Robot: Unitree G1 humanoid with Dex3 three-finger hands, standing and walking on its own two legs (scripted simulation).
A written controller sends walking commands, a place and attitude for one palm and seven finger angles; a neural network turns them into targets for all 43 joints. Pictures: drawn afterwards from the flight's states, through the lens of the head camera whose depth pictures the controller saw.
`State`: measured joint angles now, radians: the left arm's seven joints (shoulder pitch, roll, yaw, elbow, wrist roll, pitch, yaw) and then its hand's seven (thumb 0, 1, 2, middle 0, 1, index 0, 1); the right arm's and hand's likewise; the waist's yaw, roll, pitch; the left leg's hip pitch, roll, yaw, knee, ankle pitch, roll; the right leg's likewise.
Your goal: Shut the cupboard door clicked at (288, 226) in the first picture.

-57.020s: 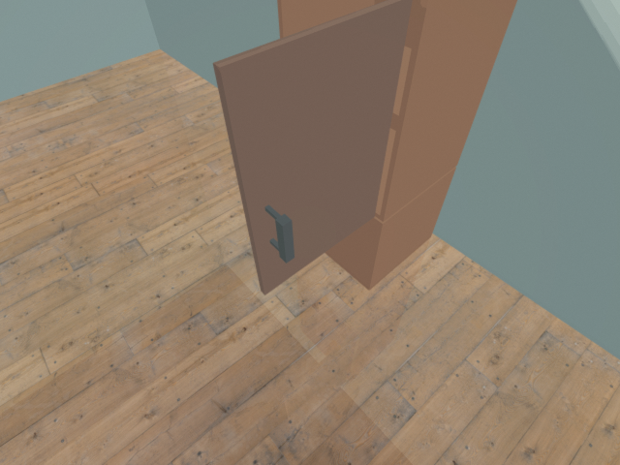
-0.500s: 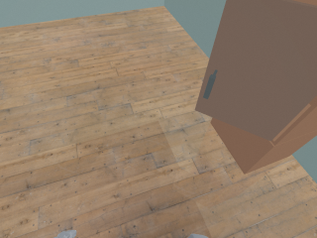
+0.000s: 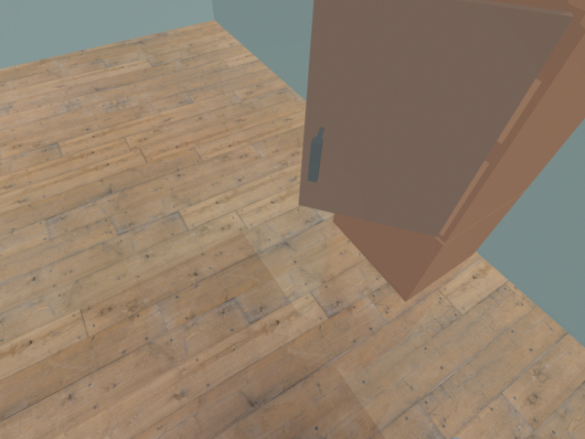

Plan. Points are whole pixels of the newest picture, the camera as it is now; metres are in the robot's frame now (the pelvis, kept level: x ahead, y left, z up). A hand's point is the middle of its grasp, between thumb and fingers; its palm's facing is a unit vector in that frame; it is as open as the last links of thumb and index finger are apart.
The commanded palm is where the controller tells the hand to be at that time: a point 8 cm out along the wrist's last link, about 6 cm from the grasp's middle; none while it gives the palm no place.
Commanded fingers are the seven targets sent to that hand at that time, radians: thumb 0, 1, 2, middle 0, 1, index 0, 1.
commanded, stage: turn to face it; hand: left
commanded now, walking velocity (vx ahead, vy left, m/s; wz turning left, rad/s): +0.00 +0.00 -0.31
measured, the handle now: (317, 154) +0.74 +0.00 -0.11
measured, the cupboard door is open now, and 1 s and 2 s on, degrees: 41 41 41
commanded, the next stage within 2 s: take the last steps up to it in 0.20 s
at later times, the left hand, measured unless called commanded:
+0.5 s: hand out of the picture +0.12 +0.16 -0.15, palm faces -0.13 -0.96 -0.24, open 7.4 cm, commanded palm none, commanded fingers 0.00 0.90 0.90 -0.20 -0.30 -0.20 -0.30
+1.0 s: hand (225, 372) +0.24 +0.13 -0.16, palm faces -0.19 -0.97 -0.18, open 7.4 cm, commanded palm none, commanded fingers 0.00 0.90 0.90 -0.20 -0.30 -0.20 -0.30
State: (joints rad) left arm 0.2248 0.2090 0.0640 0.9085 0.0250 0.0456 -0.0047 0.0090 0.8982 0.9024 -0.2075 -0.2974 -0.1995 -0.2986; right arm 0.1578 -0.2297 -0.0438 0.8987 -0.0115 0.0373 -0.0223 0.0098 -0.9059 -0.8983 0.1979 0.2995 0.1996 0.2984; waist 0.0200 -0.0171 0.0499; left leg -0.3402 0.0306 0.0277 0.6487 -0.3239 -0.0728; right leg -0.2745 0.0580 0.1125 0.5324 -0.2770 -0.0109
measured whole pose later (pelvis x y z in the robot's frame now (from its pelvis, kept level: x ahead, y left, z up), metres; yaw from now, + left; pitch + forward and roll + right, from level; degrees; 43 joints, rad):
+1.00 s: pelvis +0.15 -0.04 +0.01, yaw -13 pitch +0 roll +0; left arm 0.23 0.19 0.07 1.02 0.03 0.00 -0.03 0.01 0.91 0.90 -0.20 -0.30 -0.19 -0.30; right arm 0.37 -0.14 -0.02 1.06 -0.04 -0.03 -0.02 0.01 -0.90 -0.90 0.20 0.30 0.20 0.30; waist -0.02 0.00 0.04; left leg -0.14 0.08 0.13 0.40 -0.25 -0.02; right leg -0.45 -0.06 -0.06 0.81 -0.32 -0.02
